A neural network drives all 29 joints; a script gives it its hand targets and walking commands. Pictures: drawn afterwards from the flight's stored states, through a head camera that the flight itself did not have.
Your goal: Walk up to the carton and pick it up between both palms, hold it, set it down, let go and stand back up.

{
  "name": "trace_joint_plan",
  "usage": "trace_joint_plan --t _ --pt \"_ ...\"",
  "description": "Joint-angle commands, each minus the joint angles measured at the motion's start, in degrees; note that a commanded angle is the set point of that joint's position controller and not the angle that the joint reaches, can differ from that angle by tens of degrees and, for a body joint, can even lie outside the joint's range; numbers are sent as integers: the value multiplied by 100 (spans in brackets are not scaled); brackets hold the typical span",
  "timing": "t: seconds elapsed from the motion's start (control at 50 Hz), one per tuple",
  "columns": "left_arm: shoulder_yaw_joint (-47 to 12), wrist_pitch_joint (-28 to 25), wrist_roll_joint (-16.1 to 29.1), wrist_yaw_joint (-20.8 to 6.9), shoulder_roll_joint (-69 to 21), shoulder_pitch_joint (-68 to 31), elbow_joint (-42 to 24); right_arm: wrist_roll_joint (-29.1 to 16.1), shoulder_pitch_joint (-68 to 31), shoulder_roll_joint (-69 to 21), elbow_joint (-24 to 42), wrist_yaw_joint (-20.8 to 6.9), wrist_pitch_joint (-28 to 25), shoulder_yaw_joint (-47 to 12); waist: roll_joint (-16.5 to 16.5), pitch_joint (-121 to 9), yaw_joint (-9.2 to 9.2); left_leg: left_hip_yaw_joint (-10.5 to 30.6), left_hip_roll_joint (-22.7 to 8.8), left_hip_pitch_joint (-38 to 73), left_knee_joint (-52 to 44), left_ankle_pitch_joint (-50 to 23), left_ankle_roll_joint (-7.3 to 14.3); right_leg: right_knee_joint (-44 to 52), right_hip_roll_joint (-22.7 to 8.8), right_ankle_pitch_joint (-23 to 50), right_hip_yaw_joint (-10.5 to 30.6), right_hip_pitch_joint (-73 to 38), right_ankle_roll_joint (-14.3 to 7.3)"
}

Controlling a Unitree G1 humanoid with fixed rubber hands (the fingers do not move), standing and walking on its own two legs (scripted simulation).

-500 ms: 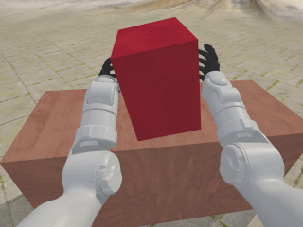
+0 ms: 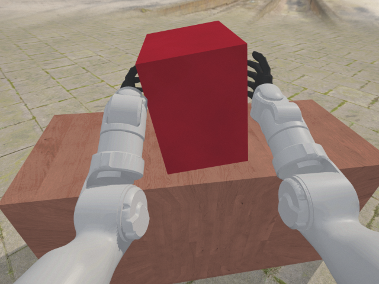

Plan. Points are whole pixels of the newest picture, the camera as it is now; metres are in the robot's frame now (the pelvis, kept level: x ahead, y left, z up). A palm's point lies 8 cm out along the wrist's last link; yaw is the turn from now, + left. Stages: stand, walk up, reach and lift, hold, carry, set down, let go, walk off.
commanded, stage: hold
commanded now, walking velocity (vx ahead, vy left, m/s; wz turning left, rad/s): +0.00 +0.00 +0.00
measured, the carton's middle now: (194, 93) +0.48 -0.02 +0.24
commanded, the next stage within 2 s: none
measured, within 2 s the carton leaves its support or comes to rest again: neither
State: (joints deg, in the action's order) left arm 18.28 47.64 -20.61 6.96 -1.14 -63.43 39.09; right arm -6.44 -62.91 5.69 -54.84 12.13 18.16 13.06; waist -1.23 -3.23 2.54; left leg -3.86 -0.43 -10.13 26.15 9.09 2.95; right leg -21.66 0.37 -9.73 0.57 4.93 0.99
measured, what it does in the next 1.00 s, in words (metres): stands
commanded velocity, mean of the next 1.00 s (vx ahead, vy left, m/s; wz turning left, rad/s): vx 0.00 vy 0.00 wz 0.00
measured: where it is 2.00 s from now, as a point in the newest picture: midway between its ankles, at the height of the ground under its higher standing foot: outside the picture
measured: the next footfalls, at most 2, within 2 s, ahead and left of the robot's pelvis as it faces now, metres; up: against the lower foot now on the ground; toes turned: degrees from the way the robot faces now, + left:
none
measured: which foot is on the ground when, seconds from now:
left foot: down 0.00-1.00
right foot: down 0.00-1.00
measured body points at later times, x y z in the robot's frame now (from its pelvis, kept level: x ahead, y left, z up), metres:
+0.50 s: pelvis +0.00 +0.00 +0.00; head -0.09 +0.03 +0.44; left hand +0.39 +0.13 +0.30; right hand +0.40 -0.14 +0.31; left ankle +0.07 +0.08 -0.74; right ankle +0.03 -0.14 -0.74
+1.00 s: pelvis +0.00 +0.00 +0.00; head -0.09 +0.03 +0.44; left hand +0.39 +0.13 +0.30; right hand +0.39 -0.14 +0.32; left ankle +0.07 +0.08 -0.74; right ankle +0.03 -0.14 -0.74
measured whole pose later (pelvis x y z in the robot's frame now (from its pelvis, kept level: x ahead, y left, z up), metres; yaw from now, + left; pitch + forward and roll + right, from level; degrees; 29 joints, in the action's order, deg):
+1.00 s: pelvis +0.00 +0.00 +0.00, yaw +0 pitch -7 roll -2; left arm 20.8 50.2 -20.6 7.1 -0.5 -66.6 39.1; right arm -9.8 -67.9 7.4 -54.8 14.7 26.1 10.0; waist -1.2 -4.4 3.2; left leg -3.9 -0.4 -10.1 26.2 8.8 3.0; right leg -21.7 0.4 -9.4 0.6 4.9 1.1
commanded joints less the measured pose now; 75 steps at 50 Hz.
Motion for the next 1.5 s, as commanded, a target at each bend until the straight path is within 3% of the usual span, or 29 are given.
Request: trace_joint_plan --t 0.0,0.22,0.38,0.58,1.48 --pt "-1610 -791 1425 -964 -3158 -5396 -1969 -1404 -5687 -3557 1435 -790 192 -1737 208 -3236 228 509 -99 2005 -584 -1064 -486 717 419 400 -250 -10 98" --pt "-1571 -650 1519 -1007 -3232 -5498 -1926 -1660 -5893 -3492 1781 -662 460 -1791 290 -3394 268 593 -121 1851 -611 -875 -483 684 432 469 -188 -73 89" --pt "-1387 -548 1447 -1079 -3172 -5539 -1738 -1731 -5943 -3455 1669 -627 651 -1697 315 -3080 246 588 -114 1512 -715 -596 -436 666 437 400 -155 -171 77" --pt "-1109 -516 1239 -1198 -3012 -5534 -1274 -1567 -5872 -3254 1129 -678 749 -1309 423 -2805 282 668 -201 1096 -1010 282 -412 603 430 150 -151 -253 89" --pt "-1046 -498 1234 -1269 -2908 -5594 -1143 -1582 -5954 -3203 1182 -649 913 -1154 473 -2930 255 636 -170 940 -1027 239 -423 551 424 274 -151 -441 80"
